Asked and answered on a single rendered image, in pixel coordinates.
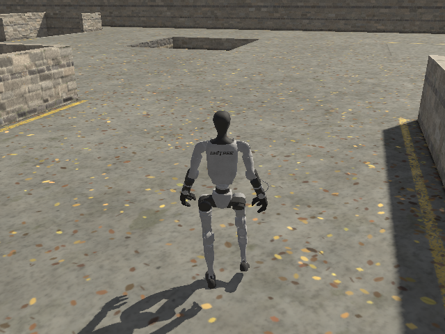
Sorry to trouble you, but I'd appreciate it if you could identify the left robot foot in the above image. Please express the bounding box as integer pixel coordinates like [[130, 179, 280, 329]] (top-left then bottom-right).
[[206, 271, 216, 289]]

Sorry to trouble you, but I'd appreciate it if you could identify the robot left hand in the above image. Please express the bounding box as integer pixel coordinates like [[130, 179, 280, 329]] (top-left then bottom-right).
[[180, 193, 196, 207]]

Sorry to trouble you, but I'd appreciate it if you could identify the right robot upper arm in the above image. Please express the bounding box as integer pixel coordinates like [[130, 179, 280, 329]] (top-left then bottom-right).
[[236, 141, 257, 180]]

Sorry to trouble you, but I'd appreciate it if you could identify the right robot forearm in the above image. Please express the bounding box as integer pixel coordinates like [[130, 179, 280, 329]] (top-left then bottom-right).
[[250, 169, 266, 199]]

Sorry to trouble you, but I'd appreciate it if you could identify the left robot forearm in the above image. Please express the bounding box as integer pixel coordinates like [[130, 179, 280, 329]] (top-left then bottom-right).
[[181, 169, 195, 195]]

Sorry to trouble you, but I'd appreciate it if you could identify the left robot upper arm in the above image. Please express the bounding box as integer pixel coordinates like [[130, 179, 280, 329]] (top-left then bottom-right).
[[188, 141, 207, 180]]

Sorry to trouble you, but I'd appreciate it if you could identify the robot left thigh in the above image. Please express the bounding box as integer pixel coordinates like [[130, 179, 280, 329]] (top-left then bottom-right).
[[198, 194, 215, 245]]

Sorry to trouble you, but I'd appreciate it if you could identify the robot right hand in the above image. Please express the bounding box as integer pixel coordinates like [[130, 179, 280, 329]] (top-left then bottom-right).
[[252, 197, 268, 213]]

